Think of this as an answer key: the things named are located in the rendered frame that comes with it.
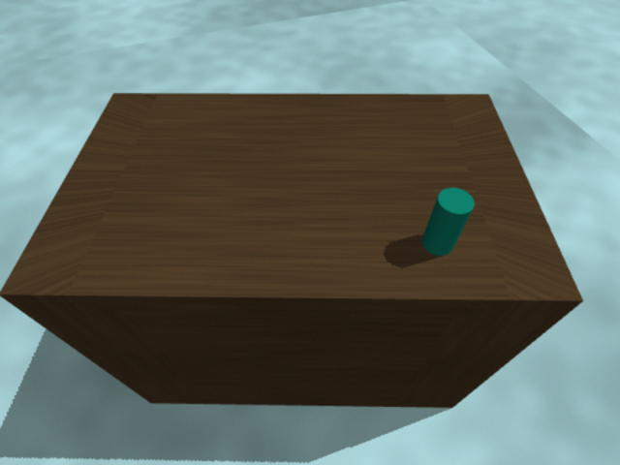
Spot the can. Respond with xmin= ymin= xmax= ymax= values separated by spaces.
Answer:
xmin=421 ymin=188 xmax=475 ymax=256

